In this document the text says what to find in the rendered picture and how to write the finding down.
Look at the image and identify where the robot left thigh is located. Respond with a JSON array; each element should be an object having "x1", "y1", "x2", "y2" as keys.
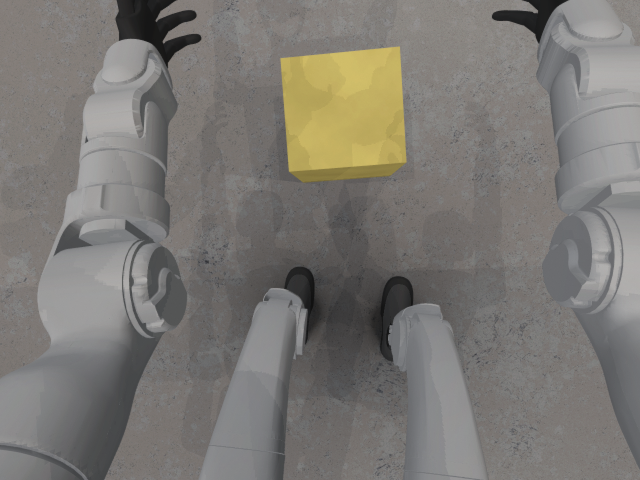
[{"x1": 198, "y1": 298, "x2": 308, "y2": 480}]

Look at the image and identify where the robot left upper arm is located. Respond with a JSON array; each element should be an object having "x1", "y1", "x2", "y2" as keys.
[{"x1": 0, "y1": 239, "x2": 187, "y2": 480}]

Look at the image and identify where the robot left forearm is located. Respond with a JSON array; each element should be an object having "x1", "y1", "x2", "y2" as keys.
[{"x1": 37, "y1": 39, "x2": 178, "y2": 331}]

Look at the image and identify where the robot right upper arm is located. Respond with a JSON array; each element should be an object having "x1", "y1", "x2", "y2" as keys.
[{"x1": 542, "y1": 206, "x2": 640, "y2": 469}]

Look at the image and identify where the robot right forearm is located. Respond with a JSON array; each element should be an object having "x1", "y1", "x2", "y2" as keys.
[{"x1": 536, "y1": 0, "x2": 640, "y2": 215}]

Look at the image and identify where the robot left hand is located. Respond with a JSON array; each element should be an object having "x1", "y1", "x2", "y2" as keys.
[{"x1": 115, "y1": 0, "x2": 201, "y2": 68}]

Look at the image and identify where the robot right foot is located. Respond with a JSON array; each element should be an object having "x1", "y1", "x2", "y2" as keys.
[{"x1": 380, "y1": 276, "x2": 413, "y2": 362}]

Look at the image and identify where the robot right hand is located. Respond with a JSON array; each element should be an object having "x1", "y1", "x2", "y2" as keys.
[{"x1": 492, "y1": 0, "x2": 568, "y2": 43}]

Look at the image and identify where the carton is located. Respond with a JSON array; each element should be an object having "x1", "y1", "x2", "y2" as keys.
[{"x1": 280, "y1": 47, "x2": 406, "y2": 183}]

